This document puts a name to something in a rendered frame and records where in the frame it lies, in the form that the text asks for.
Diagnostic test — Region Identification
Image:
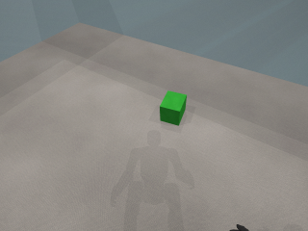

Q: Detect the carton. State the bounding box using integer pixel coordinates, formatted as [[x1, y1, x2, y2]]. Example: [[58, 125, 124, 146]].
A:
[[160, 90, 187, 126]]

